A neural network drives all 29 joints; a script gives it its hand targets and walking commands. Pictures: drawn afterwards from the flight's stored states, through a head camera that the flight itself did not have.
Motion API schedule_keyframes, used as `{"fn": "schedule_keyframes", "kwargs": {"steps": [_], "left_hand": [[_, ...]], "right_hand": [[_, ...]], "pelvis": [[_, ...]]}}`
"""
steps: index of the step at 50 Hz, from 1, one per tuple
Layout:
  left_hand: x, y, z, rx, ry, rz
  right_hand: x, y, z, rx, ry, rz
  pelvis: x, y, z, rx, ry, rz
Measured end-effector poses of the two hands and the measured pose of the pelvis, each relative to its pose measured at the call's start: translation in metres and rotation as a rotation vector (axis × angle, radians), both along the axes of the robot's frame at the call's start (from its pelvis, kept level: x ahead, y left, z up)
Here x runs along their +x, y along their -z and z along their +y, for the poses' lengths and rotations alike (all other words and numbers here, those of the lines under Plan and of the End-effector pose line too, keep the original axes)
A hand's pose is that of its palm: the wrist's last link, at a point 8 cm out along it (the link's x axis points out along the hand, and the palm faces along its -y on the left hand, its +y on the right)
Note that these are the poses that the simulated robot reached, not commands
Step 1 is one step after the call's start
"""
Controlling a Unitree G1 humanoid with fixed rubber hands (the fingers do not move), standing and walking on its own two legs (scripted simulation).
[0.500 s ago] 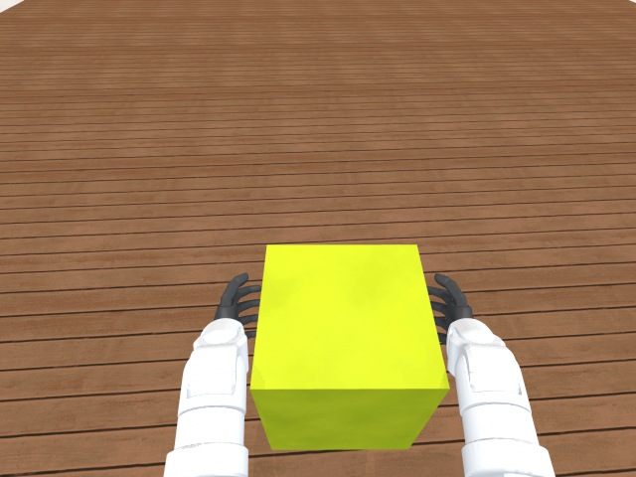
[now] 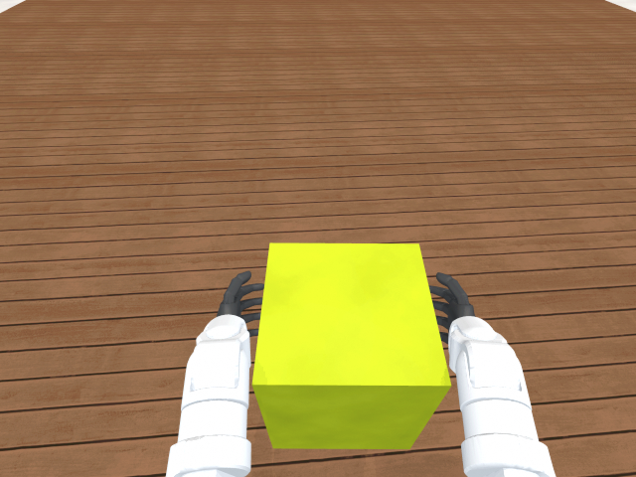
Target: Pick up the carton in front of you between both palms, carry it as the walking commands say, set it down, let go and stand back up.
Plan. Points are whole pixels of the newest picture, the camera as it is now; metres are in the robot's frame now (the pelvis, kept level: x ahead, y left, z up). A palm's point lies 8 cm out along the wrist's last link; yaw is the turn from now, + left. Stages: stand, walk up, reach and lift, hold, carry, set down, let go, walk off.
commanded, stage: set down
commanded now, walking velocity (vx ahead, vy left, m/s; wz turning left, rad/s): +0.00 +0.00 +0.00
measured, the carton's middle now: (342, 350) +0.31 +0.00 -0.03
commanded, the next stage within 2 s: none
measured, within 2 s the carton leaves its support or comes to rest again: neither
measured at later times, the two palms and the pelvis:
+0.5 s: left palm (249, 359) +0.34 +0.15 -0.12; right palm (426, 353) +0.35 -0.15 -0.11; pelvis -0.03 -0.03 -0.04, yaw +2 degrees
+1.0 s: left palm (262, 370) +0.39 +0.15 -0.26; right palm (408, 365) +0.40 -0.15 -0.25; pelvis -0.06 -0.02 -0.18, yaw -2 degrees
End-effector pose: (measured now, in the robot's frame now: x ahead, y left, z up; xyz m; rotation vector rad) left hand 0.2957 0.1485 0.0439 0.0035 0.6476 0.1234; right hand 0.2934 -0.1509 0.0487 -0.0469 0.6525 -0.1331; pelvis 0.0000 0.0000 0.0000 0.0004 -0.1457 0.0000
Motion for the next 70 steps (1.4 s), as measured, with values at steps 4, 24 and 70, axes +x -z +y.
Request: {"fn": "schedule_keyframes", "kwargs": {"steps": [4,24,70], "left_hand": [[0.005,0.002,-0.002,-0.009,-0.010,0.003],[0.040,0.149,0.001,-0.001,-0.030,0.039],[0.120,0.431,-0.005,-0.016,-0.076,0.037]], "right_hand": [[0.006,0.002,-0.001,0.008,0.000,0.004],[0.052,0.145,0.002,-0.003,-0.021,0.041],[0.141,0.430,-0.004,0.036,-0.032,0.038]], "pelvis": [[0.001,0.000,-0.003,0.001,-0.003,0.007],[-0.027,0.040,-0.029,-0.022,-0.033,0.391],[-0.075,0.280,-0.017,-0.008,0.038,0.995]]}}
